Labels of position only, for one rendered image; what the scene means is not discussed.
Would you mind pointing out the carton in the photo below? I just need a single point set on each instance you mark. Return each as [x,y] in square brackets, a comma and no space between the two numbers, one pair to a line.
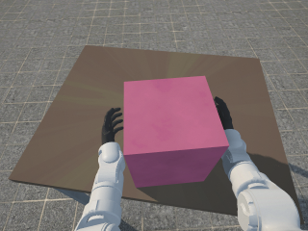
[172,133]

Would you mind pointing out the robot left forearm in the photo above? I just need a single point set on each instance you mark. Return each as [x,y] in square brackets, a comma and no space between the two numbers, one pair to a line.
[106,193]

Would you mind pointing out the table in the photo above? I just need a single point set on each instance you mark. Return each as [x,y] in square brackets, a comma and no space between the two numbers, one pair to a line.
[63,153]

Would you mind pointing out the robot right upper arm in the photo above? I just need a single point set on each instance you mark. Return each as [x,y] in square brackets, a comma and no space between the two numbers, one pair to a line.
[267,210]

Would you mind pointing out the robot right hand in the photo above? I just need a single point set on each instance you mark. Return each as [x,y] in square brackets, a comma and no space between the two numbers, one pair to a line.
[223,113]

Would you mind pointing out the robot right forearm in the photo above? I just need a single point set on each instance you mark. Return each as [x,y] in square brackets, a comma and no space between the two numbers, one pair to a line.
[240,170]

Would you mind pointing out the robot left hand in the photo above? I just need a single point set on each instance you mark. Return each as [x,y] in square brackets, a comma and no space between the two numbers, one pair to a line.
[108,132]

